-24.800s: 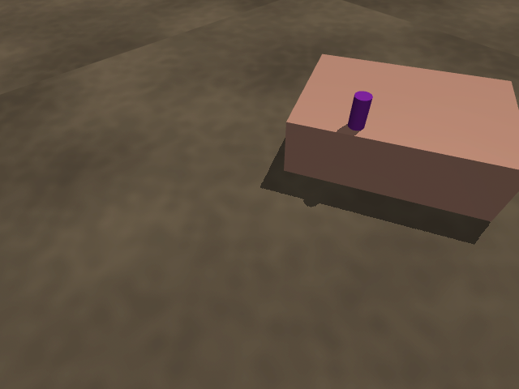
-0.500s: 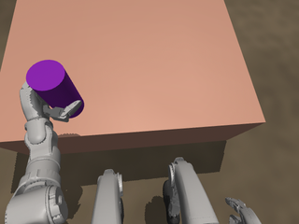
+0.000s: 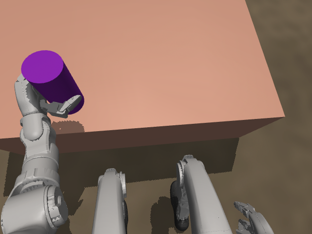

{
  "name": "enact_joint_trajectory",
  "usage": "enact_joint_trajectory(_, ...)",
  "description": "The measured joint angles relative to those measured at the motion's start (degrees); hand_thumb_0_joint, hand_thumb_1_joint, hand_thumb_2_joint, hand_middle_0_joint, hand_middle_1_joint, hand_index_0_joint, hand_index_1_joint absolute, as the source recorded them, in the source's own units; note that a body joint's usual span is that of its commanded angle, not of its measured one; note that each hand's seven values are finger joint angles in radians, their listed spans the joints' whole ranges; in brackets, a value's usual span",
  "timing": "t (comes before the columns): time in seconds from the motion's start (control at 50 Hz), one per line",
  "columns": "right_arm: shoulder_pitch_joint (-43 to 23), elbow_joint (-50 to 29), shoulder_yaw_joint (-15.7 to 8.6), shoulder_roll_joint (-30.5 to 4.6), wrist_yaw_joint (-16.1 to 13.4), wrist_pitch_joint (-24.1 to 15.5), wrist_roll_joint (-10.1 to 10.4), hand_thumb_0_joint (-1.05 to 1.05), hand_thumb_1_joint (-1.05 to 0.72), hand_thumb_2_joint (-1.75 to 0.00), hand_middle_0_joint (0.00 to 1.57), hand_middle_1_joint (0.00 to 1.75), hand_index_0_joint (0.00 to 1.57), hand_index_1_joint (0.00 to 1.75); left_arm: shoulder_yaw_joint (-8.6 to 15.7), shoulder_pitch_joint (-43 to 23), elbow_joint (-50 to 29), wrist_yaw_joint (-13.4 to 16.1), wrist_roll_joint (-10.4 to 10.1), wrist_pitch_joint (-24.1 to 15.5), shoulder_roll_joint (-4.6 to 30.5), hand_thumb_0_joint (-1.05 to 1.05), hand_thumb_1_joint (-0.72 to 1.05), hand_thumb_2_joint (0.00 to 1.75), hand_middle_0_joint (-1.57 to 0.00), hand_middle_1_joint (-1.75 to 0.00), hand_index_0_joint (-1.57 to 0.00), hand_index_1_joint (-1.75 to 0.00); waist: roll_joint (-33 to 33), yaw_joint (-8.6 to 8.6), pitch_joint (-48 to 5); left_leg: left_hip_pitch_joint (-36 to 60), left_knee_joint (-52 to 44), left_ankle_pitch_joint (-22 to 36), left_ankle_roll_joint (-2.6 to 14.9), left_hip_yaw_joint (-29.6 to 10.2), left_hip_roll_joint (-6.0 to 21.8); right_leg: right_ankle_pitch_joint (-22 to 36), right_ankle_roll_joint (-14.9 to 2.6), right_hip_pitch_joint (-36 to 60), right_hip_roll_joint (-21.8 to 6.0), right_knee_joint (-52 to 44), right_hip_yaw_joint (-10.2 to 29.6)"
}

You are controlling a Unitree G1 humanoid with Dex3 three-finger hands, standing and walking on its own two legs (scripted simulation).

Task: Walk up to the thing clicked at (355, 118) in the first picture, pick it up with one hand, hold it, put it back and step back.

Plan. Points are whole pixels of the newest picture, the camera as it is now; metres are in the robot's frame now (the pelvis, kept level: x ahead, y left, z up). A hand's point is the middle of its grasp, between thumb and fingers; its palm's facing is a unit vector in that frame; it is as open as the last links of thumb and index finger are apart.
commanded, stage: lower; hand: left
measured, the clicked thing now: (58, 86) +0.48 +0.21 +0.00
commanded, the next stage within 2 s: loosen in 1.30 s
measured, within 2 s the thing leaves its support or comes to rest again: rests again in 1.08 s
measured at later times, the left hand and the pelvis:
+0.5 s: hand (65, 100) +0.48 +0.21 -0.08, palm faces +0.21 -0.98 -0.05, open 10.8 cm; pelvis -0.01 +0.00 -0.06, yaw +0 degrees
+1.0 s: hand (69, 105) +0.48 +0.22 -0.11, palm faces +0.19 -0.98 -0.05, open 10.8 cm; pelvis -0.02 +0.00 -0.09, yaw +0 degrees
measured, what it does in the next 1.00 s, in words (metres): lowers itself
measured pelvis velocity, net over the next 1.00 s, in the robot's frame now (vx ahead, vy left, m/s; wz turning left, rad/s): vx -0.02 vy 0.00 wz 0.00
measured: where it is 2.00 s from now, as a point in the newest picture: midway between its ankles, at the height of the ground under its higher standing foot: (151, 223)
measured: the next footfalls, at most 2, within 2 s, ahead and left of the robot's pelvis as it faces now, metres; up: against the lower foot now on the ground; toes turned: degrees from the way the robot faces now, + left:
none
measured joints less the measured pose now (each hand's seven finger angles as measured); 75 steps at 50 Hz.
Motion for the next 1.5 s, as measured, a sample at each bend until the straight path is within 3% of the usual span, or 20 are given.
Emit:
enact_joint_trajectory(0.3,0.36,-0.03,0.26,-1.21,0.23,-0.20,-0.61,0.00,-0.94,-0.91,0.21,0.30,0.20,0.30,1.34,-1.58,2.26,-1.08,0.52,-1.54,1.57,-0.02,-0.50,1.09,-0.69,-1.01,-0.69,-1.02,-0.31,-0.92,0.44,-7.54,7.07,-1.16,-0.31,-0.43,-0.59,-1.02,-0.12,-7.71,-0.32,7.06,0.25)
enact_joint_trajectory(0.62,-0.52,-0.42,0.57,-1.40,0.29,0.22,-0.68,0.00,-0.94,-0.91,0.21,0.30,0.20,0.30,2.14,-3.89,2.88,-1.74,1.01,-0.27,2.84,-0.02,-0.50,1.09,-0.69,-1.00,-0.70,-1.02,0.03,-1.11,1.11,-12.87,12.84,-1.46,-0.18,-0.50,-1.19,-1.06,0.17,-12.99,-0.57,12.51,0.76)
enact_joint_trajectory(1.22,0.20,-0.83,1.36,-1.81,0.82,0.90,-0.84,0.00,-0.93,-0.91,0.21,0.30,0.20,0.30,1.33,-5.98,3.70,-1.26,2.52,0.55,3.81,-0.02,-0.50,1.09,-0.69,-1.00,-0.70,-1.02,-0.13,-2.23,2.12,-18.26,18.14,-0.87,0.31,-0.58,-2.18,-0.47,0.76,-17.70,-1.08,17.13,1.25)
enact_joint_trajectory(1.5,-0.42,-0.54,1.40,-2.07,1.05,1.20,-1.07,0.00,-0.93,-0.90,0.21,0.30,0.20,0.30,0.82,-6.97,4.57,-1.25,2.04,-0.60,3.60,-0.02,-0.50,1.08,-0.71,-0.98,-0.71,-0.99,-0.24,-1.62,2.31,-19.42,19.50,-0.83,0.26,-0.54,-2.48,-0.55,0.83,-18.92,-1.24,18.65,1.48)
